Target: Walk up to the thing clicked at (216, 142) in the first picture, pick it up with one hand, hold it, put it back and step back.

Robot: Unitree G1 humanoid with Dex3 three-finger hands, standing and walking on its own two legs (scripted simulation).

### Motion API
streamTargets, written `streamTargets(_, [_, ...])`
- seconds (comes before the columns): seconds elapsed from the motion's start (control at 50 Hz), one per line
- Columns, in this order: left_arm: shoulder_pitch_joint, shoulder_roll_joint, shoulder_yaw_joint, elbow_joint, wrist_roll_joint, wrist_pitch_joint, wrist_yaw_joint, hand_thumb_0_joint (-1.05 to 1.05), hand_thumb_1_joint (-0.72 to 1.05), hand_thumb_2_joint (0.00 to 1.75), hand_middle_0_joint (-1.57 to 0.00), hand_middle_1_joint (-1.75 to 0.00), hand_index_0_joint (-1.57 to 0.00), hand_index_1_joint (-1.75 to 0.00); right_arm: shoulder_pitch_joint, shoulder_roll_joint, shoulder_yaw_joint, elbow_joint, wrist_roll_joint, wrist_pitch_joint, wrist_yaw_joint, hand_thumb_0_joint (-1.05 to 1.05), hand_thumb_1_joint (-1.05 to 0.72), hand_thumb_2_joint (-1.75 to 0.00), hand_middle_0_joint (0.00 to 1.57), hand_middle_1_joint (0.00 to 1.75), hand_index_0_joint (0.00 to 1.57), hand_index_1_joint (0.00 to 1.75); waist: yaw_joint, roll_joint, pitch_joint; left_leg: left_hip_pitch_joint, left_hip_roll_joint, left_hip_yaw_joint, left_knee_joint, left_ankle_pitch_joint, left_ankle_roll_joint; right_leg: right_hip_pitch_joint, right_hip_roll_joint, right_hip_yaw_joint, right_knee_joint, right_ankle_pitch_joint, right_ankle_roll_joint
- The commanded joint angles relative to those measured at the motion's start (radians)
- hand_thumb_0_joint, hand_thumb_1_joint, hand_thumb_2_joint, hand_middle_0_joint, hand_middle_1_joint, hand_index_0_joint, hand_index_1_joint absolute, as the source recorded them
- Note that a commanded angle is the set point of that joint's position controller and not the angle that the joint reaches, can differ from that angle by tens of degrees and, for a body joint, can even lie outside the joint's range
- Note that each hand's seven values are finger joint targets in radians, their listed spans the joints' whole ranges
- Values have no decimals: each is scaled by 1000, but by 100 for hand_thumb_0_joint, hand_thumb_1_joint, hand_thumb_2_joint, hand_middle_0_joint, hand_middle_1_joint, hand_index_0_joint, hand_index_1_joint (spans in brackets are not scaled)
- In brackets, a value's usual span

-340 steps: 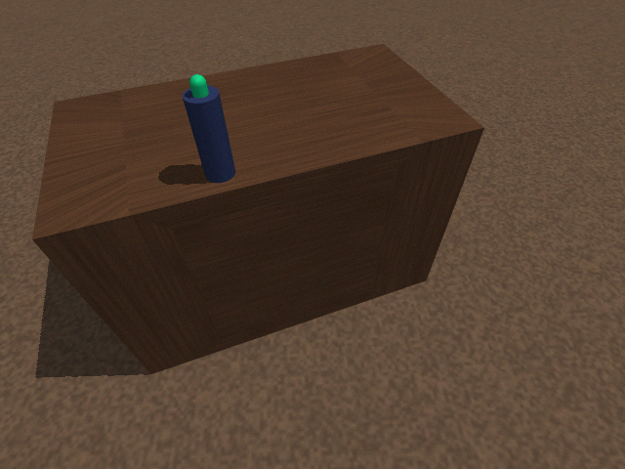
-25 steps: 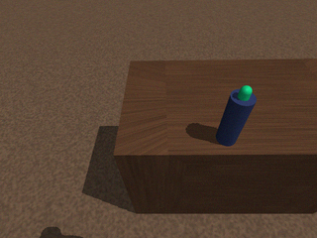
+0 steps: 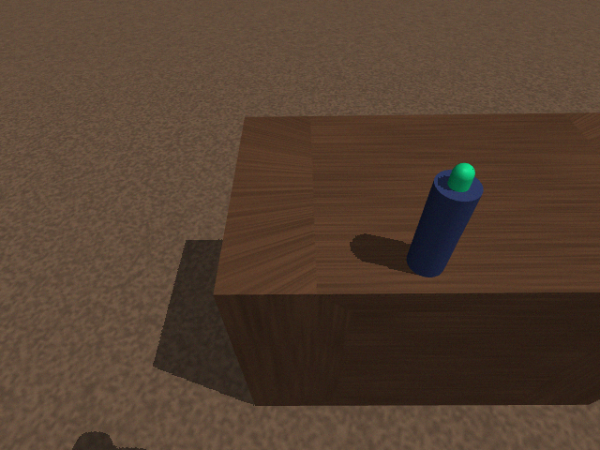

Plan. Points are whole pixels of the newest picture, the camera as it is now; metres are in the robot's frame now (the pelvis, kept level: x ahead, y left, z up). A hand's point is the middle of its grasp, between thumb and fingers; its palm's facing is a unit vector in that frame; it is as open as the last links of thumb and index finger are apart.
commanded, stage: stand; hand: right
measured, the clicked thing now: (442, 220) +0.45 -0.21 +0.03
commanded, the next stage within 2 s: rise first in 0.02 s
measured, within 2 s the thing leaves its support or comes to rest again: neither
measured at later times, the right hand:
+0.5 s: hand (498, 426) +0.18 -0.25 -0.09, palm faces +0.25 +0.91 -0.33, open 13.9 cm
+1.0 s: hand (523, 402) +0.19 -0.25 -0.01, palm faces +0.31 +0.87 -0.38, open 17.3 cm
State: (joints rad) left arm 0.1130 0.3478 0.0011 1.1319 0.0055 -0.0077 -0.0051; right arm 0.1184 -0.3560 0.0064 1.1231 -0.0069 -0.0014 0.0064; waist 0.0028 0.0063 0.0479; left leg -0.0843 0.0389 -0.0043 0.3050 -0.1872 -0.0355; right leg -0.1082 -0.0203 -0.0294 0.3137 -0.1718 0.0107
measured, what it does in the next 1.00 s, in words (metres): stands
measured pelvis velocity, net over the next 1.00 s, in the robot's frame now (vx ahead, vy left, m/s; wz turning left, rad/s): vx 0.01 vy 0.02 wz -0.02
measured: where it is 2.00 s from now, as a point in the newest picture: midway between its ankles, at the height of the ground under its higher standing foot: outside the picture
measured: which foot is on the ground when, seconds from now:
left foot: down 0.00-1.00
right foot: down 0.00-1.00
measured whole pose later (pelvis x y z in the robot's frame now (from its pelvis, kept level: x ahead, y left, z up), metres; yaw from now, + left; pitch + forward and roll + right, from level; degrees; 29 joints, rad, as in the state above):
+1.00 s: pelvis +0.01 +0.02 -0.01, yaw -1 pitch -1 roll +0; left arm 0.23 0.23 0.11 0.66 -0.02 -0.04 0.07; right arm 0.38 -0.30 -0.21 0.16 0.05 -0.07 -0.05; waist -0.03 -0.04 0.03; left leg -0.13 0.03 0.02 0.42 -0.27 -0.01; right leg -0.15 -0.03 0.00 0.40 -0.23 0.03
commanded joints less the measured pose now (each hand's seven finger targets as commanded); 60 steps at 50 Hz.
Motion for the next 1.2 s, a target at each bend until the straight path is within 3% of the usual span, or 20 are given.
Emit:
streamTargets(0.0, [-38, 219, 38, -60, 4, -22, 12, 0, 90, 90, -20, -30, -20, -30, -37, -212, -43, -53, -4, -26, -15, 0, -90, -90, 20, 30, 20, 30, 0, 8, -65, -16, 100, -65, -48, 124, 46, 15, -117, 93, -46, 119, -29])
streamTargets(0.1, [-35, 218, 37, -60, 3, -22, 11, 0, 82, 82, -12, -22, -12, -22, -33, -212, -44, -52, -4, -26, -13, 0, -82, -82, 12, 22, 12, 22, 0, 3, -66, -17, 99, -68, -50, 102, 49, 16, -116, 93, -47, 101, -32])
streamTargets(0.12, [-386, 52, 29, -411, -82, -131, 21, 0, 74, 74, -4, -14, -4, -14, -384, -12, -15, -402, 74, -106, -27, 0, -74, -74, 7, 14, 6, 14, 8, -57, -82, -151, -36, 39, 59, 29, 35, -108, 4, -5, 47, 17, -19])
streamTargets(0.14, [-335, 80, 10, -457, -107, -151, 43, 0, 66, 66, -2, -6, -1, -6, -360, -63, -20, -468, 111, -151, -46, 0, -66, -66, 7, 6, 6, 6, -24, 1, -124, -73, -44, 52, 20, -21, 39, -37, -4, 1, 10, -21, -16])
streamTargets(0.16, [-241, 159, 52, -353, -103, -140, 62, 0, 58, 58, -2, -4, 0, -6, -244, -171, -78, -343, 102, -144, -68, 0, -58, -58, 6, 4, 6, 4, -31, -15, -61, -99, -42, 47, 7, -58, 42, -74, 3, -2, 4, -53, -22])
streamTargets(0.18, [-143, 215, 112, -285, -101, -124, 67, 0, 50, 50, -2, -4, 0, -6, -186, -196, -114, -278, 99, -127, -74, 0, -50, -50, 7, 4, 6, 4, -6, -9, -29, -135, -40, 52, 31, -50, 36, -78, 9, -11, 18, -50, -21])
streamTargets(0.22, [-87, 198, 140, -365, -95, -117, 86, 0, 34, 34, -3, -4, -2, -6, -159, -228, -181, -309, 90, -135, -97, 0, -34, -34, 6, 5, 6, 4, 0, -2, -212, -68, -32, 51, 65, 108, 29, -30, 14, -11, 64, 107, -21])
streamTargets(0.26, [-72, 143, 129, -306, -79, -116, 92, 0, 19, 24, -3, -4, -2, -5, -128, -209, -190, -369, 78, -139, -103, 0, -20, -21, 6, 5, 6, 5, -31, -68, -250, -64, -33, 39, 95, 159, 43, -37, 17, -10, 81, 179, -12])
streamTargets(0.28, [-53, 127, 145, -261, -63, -106, 88, 0, 20, 22, -3, -5, -3, -5, -62, -191, -205, -320, 65, -126, -100, 0, -16, -20, 6, 5, 6, 5, -33, -65, -190, -100, -38, 38, 96, 144, 47, -72, 16, -10, 80, 166, -15])
streamTargets(0.34, [34, 112, 179, -375, -42, -98, 79, 0, 3, 14, -5, -5, -6, -4, 58, -188, -255, -467, 53, -111, -94, 0, -1, -16, 6, 5, 5, 5, -20, -60, -319, -22, -47, 50, 89, 251, 41, -9, 16, -16, 79, 258, -15])
streamTargets(0.4, [51, 26, 122, -409, -52, -80, 69, 0, -12, 9, -5, -5, -6, -4, 70, -89, -192, -543, 65, -98, -81, 0, 15, -12, 5, 5, 5, 5, -13, -64, -196, -66, -47, 55, 71, 223, 36, -60, 17, -24, 63, 215, -15])
streamTargets(0.44, [-28, 49, 138, -539, -53, -87, 74, 0, -23, 8, -5, -5, -6, -4, 23, -108, -215, -668, 68, -100, -83, 0, 24, -10, 5, 5, 5, 5, -14, -40, -209, -65, -48, 59, 59, 191, 35, -55, 10, -22, 57, 189, -16])
streamTargets(0.5, [-31, -4, 91, -591, -56, -91, 74, 0, -37, 7, -6, -5, -6, -5, 18, -77, -183, -738, 68, -106, -80, 0, 38, -8, 4, 5, 5, 5, -20, -33, -128, -95, -44, 59, 44, 117, 38, -73, 10, -23, 41, 117, -19])
streamTargets(0.56, [14, 93, 155, -703, -45, -100, 96, 0, -50, 5, -6, -5, -6, -6, 53, -174, -274, -813, 60, -113, -97, 0, 45, -7, 4, 6, 5, 6, -14, 23, -184, -56, -36, 58, 48, 173, 28, -23, 14, -17, 59, 169, -26])
streamTargets(0.76, [155, -38, 93, -611, -38, -88, 78, 0, -53, 3, -6, -6, -6, -5, 195, -118, -286, -1012, 55, -121, -83, 0, 55, -5, 4, 6, 4, 6, -34, -55, -120, -52, -32, 60, 67, 238, 28, -2, 20, -26, 60, 237, -22])
streamTargets(0.84, [50, 58, 177, -606, -31, -91, 77, 0, -54, 4, -6, -6, -6, -6, 175, -138, -312, -1102, 57, -121, -72, 0, 54, -5, 4, 6, 5, 6, -25, -56, -123, -64, -38, 67, 66, 210, 31, 1, 11, -17, 52, 223, -17])
streamTargets(0.92, [-44, 68, 175, -691, -26, -107, 83, 0, -55, 5, -6, -6, -6, -6, 175, -138, -319, -1194, 57, -143, -76, 0, 54, -5, 4, 5, 5, 5, -41, -6, -165, -28, -33, 65, 61, 205, 27, 20, 14, -12, 58, 219, -21])
streamTargets(1.0, [33, 9, 135, -700, -26, -106, 88, 0, -55, 5, -6, -6, -6, -6, 209, -104, -294, -1213, 53, -168, -76, 0, 53, -5, 5, 5, 5, 5, -40, 18, -138, -22, -29, 64, 58, 206, 24, 22, 18, -18, 57, 219, -24])
streamTargets(1.08, [83, 52, 190, -690, -26, -106, 88, 0, -55, 5, -6, -6, -6, -6, 237, -148, -359, -1233, 56, -180, -71, 0, 54, -4, 5, 6, 5, 6, -41, -3, -109, -37, -22, 60, 48, 172, 20, 14, 29, -26, 51, 176, -26])
streamTargets(1.18, [68, -15, 149, -631, -31, -104, 65, 0, -55, 4, -6, -5, -6, -5, 252, -136, -362, -1295, 61, -197, -55, 0, 54, -4, 5, 6, 5, 6, -49, -72, -69, -58, -25, 61, 43, 130, 29, -18, 29, -25, 39, 139, -23])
